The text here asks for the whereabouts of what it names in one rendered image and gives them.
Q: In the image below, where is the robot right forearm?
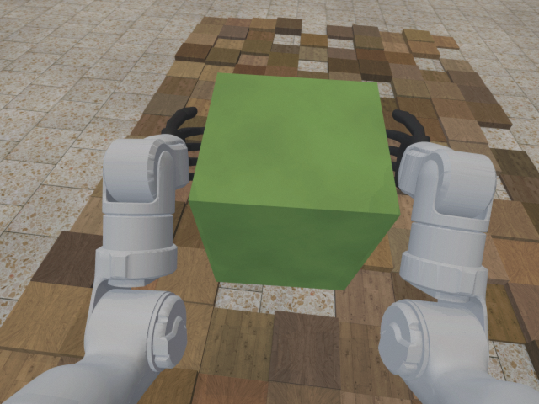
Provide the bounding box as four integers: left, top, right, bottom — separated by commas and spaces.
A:
398, 141, 497, 361

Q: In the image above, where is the carton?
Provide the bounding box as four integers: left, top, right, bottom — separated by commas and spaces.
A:
188, 72, 401, 290

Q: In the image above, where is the robot left upper arm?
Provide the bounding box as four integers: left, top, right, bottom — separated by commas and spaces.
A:
2, 289, 187, 404

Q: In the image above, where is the robot left hand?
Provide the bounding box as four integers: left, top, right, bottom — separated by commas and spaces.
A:
161, 107, 205, 181

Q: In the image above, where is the robot left forearm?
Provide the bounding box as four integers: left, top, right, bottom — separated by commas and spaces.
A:
84, 134, 189, 351

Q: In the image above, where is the robot right upper arm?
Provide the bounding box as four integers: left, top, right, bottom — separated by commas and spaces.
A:
378, 299, 539, 404

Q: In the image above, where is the robot right hand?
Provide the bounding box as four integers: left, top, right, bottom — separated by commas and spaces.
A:
386, 109, 430, 190

